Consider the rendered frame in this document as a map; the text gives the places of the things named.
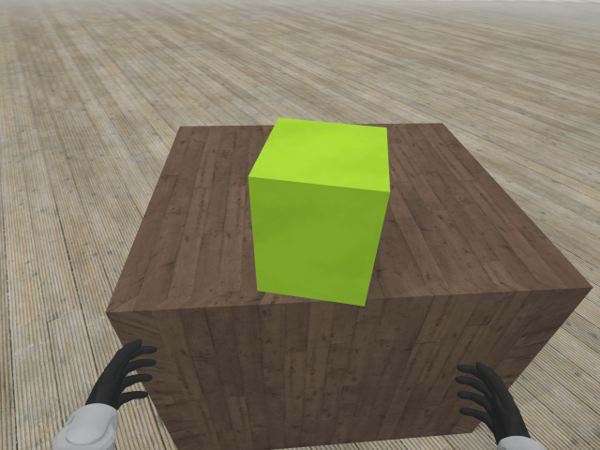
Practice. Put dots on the right robot hand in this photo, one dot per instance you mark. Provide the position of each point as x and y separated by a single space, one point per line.
503 417

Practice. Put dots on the carton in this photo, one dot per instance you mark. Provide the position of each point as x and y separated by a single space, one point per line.
318 196

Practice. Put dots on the pedestal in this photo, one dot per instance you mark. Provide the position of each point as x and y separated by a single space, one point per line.
461 275

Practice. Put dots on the left robot hand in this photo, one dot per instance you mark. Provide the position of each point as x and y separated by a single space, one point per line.
113 380

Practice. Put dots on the robot left forearm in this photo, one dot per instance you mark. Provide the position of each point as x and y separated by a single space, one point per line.
91 427

